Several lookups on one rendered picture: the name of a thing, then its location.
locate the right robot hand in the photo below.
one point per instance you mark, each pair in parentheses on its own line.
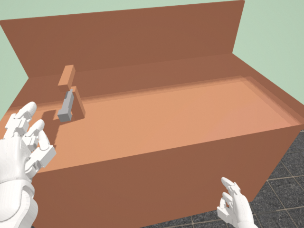
(239,209)

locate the counter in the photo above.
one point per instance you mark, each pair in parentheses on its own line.
(162,111)

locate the left robot forearm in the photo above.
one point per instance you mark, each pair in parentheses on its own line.
(18,209)

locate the left robot hand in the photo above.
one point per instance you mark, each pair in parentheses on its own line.
(17,146)

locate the tap lever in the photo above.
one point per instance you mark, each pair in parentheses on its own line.
(64,113)

